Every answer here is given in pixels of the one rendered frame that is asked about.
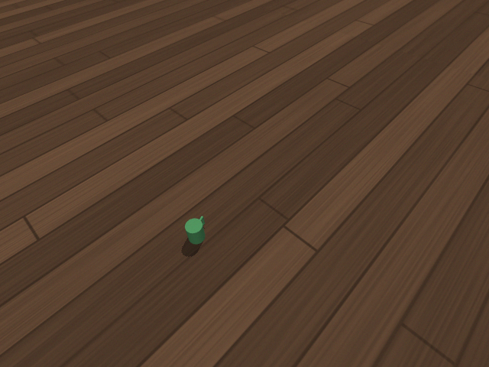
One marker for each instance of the mug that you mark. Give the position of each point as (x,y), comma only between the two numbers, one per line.
(195,231)

